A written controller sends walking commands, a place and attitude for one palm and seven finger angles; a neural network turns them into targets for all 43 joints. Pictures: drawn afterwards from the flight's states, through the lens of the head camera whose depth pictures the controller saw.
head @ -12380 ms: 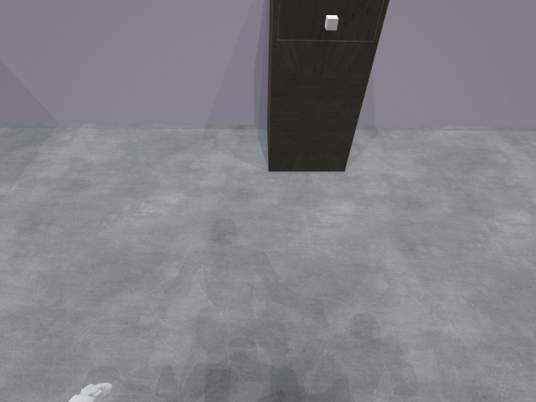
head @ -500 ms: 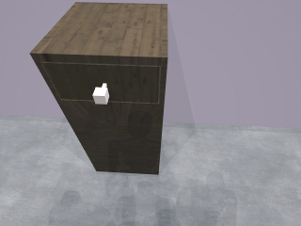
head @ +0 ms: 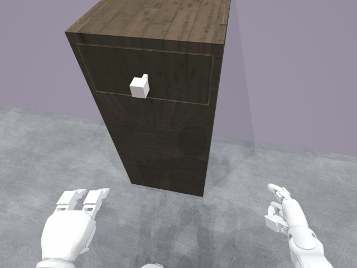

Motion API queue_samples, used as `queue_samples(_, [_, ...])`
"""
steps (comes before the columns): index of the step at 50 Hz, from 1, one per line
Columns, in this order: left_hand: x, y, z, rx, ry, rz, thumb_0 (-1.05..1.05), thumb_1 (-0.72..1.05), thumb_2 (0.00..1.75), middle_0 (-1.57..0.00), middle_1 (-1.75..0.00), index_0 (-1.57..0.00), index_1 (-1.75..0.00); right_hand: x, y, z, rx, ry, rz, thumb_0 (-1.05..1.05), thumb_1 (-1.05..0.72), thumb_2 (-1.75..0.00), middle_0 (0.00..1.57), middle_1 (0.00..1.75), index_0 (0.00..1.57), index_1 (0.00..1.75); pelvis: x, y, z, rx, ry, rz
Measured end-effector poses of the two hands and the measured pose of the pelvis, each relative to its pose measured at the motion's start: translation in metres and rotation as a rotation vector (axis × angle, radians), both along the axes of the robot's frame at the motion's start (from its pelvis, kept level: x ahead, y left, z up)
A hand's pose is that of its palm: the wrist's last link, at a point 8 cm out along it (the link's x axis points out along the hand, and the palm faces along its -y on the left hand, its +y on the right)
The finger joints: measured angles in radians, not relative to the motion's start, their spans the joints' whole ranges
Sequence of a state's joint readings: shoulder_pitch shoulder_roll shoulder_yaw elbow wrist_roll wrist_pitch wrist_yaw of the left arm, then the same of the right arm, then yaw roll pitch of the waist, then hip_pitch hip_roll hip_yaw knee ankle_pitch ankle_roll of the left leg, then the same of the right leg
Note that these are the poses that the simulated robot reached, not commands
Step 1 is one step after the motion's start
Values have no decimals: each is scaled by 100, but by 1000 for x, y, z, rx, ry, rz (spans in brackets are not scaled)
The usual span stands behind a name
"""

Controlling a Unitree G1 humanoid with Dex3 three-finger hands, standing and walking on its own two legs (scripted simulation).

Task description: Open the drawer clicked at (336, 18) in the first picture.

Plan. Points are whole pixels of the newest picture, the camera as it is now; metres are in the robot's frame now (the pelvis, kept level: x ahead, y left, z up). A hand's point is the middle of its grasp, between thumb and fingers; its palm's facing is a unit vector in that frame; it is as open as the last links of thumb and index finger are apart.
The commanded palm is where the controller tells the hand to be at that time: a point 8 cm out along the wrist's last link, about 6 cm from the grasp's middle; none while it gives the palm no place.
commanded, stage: raise the hand with hooked fingers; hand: left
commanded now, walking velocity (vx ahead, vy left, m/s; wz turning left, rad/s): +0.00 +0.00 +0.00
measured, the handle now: (142, 83) +0.56 +0.23 +0.08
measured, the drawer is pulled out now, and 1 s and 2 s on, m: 0.00 0.00 0.00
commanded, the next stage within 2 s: move the hooked fingers above the handle in 1.36 s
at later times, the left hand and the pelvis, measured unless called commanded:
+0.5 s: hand (73, 164) +0.26 +0.27 +0.11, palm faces +0.13 -0.09 -0.99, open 12.2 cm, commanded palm +0.24 +0.27 +0.17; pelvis +0.00 +0.05 +0.03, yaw -2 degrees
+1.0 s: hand (49, 107) +0.32 +0.32 +0.20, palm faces +0.09 -0.03 -1.00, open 13.8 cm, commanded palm +0.28 +0.31 +0.25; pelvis +0.01 +0.07 +0.05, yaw +1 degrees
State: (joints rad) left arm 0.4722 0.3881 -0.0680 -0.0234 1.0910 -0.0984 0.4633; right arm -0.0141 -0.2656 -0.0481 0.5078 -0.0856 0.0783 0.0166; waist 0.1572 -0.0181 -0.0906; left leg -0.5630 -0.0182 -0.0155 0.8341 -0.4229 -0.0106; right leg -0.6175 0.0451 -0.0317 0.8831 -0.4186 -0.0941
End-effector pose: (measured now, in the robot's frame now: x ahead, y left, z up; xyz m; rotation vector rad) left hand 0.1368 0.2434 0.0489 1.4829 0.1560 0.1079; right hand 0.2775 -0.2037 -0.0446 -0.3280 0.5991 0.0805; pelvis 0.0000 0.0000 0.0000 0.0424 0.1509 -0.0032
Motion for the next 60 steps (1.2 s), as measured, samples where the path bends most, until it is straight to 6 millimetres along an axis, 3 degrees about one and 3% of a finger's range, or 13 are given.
queue_samples(3, [24, 11, 28, 35, -148, -11, 0, 38, 68, -27, -63, -26, -62, -9, 18, -13, 43, 21, 17, 1, -90, -90, 20, 30, 20, 30, -5, 1, -4, -10, -15, 18])
queue_samples(6, [56, 9, 56, 37, -236, -19, 0, 31, 65, -27, -67, -27, -67, -30, 31, -24, 101, 72, -3, 1, -90, -90, 20, 30, 20, 30, -7, 4, -1, -15, -32, 20])
queue_samples(11, [93, -1, 76, -7, -160, -22, 0, 20, 60, -27, -75, -27, -74, -77, 34, -32, 164, 190, -103, 1, -90, -90, 21, 30, 20, 30, -4, 14, 15, -6, -56, -24])
queue_samples(16, [98, -2, 76, -26, -37, -86, 0, 9, 55, -28, -82, -27, -81, -116, 14, -34, 117, 267, -196, 2, -90, -90, 21, 30, 20, 30, -1, 24, 26, -9, -85, -54])
queue_samples(20, [91, 11, 84, -27, -48, -115, 0, 0, 51, -29, -88, -28, -87, -131, -3, -32, 40, 306, -238, 2, -90, -90, 21, 30, 20, 30, 1, 33, 31, -20, -102, -48])
queue_samples(24, [91, 28, 103, -6, -143, -114, 0, -10, 47, -30, -94, -29, -93, -126, -8, -28, -2, 301, -243, 2, -90, -90, 20, 30, 20, 30, 1, 43, 32, -29, -114, -30])
queue_samples(27, [99, 39, 116, 1, -194, -92, 0, -17, 44, -30, -99, -30, -98, -113, 0, -23, 6, 272, -237, 2, -90, -90, 20, 30, 20, 30, 1, 50, 34, -33, -123, -19])
queue_samples(35, [132, 48, 146, 18, -171, -96, 0, -35, 37, -31, -111, -31, -110, -68, 49, 0, 91, 163, -167, 2, -90, -90, 20, 30, 20, 30, 3, 62, 40, -38, -157, -14])
queue_samples(41, [146, 58, 173, 33, -156, -108, 0, -44, 32, -32, -117, -31, -116, -50, 80, 11, 129, 142, -98, 1, -90, -90, 20, 30, 20, 30, 6, 67, 44, -42, -174, -8])
queue_samples(46, [154, 70, 188, 48, -130, -94, 0, -47, 31, -32, -119, -32, -118, -52, 86, 8, 121, 179, -65, 1, -90, -90, 21, 30, 20, 30, 6, 68, 46, -44, -174, 3])
queue_samples(52, [160, 73, 202, 58, -114, -124, 0, -49, 30, -32, -120, -32, -119, -67, 76, -2, 97, 240, -74, 1, -90, -90, 21, 30, 20, 30, 6, 68, 47, -45, -167, 12])
queue_samples(60, [157, 64, 185, 18, -50, -179, 0, -49, 30, -32, -120, -31, -120, -92, 50, -11, 73, 301, -119, 1, -90, -90, 20, 30, 20, 30, 5, 65, 48, -44, -151, 4])
